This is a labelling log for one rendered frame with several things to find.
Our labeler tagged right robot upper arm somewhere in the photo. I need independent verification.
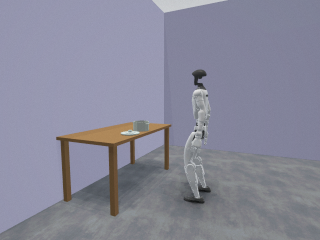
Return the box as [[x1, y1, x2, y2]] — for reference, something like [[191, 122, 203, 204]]
[[207, 101, 211, 114]]

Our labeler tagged pot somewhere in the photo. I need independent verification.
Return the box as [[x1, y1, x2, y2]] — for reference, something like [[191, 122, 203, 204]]
[[132, 120, 150, 132]]

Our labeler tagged robot right hand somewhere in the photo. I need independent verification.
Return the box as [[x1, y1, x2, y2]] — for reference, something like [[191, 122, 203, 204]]
[[201, 131, 208, 145]]

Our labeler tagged left robot upper arm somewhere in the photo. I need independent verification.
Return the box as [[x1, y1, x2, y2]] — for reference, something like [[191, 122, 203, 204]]
[[193, 89, 207, 116]]

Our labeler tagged left robot forearm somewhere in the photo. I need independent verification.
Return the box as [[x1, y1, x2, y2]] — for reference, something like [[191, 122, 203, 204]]
[[195, 110, 206, 139]]

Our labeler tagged robot left hand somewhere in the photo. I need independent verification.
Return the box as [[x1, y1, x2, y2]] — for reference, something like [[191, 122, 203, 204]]
[[190, 137, 202, 157]]

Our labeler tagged robot torso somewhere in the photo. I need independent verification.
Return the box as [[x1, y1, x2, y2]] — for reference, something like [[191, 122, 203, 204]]
[[192, 87, 208, 137]]

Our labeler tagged table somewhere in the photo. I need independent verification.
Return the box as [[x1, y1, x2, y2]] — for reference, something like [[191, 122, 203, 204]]
[[56, 122, 172, 217]]

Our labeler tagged right robot forearm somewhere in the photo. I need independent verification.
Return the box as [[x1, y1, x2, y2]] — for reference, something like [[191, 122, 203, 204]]
[[205, 112, 210, 130]]

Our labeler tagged lid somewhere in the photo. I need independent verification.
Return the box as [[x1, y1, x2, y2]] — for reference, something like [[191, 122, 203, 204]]
[[121, 131, 140, 136]]

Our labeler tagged left robot thigh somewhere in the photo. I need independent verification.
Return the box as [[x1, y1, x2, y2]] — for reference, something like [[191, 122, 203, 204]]
[[184, 132, 203, 170]]

